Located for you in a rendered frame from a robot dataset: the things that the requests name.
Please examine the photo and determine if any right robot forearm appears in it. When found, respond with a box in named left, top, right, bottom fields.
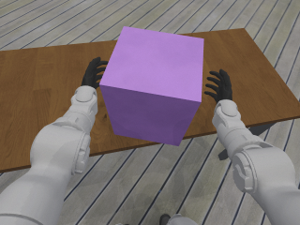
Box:
left=212, top=99, right=296, bottom=184

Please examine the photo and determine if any left robot upper arm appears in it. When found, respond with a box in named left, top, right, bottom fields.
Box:
left=0, top=124, right=91, bottom=225

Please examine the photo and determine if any left robot forearm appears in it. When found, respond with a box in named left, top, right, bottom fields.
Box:
left=30, top=85, right=98, bottom=165

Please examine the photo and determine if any right robot hand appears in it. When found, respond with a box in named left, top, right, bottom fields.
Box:
left=204, top=69, right=233, bottom=104

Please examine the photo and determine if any table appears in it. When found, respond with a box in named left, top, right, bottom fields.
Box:
left=0, top=28, right=300, bottom=173

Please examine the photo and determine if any left robot hand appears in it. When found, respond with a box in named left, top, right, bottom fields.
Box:
left=81, top=57, right=109, bottom=89

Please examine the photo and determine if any right robot foot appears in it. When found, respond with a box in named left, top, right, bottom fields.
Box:
left=159, top=214, right=171, bottom=225

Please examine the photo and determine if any carton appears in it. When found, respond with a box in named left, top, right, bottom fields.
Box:
left=99, top=26, right=204, bottom=146

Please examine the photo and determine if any right robot upper arm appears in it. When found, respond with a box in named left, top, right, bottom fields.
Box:
left=232, top=146, right=300, bottom=225

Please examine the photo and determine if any robot right shin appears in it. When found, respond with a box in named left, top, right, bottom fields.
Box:
left=168, top=214, right=181, bottom=223

